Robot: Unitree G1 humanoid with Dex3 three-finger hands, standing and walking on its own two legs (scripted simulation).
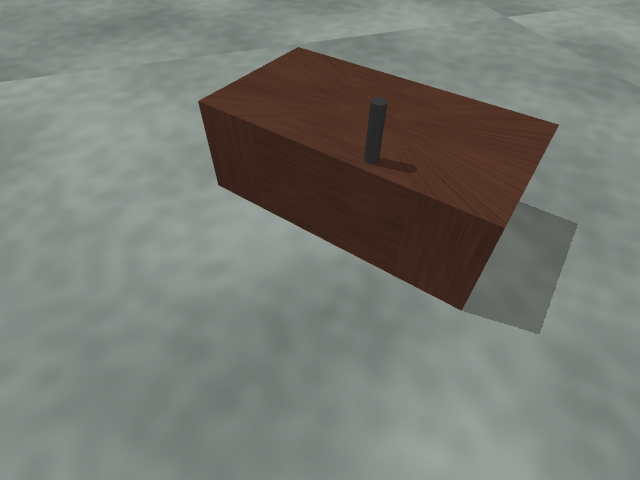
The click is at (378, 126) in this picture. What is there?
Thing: slim round
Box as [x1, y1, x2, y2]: [364, 97, 386, 163]
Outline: 380,97 372,98 370,103 364,160 368,163 375,163 378,161 386,107 386,100
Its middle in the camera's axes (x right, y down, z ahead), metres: +0.18 -0.37 +1.27
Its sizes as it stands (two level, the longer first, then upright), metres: 0.051 0.051 0.217
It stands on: a support 0.45 m high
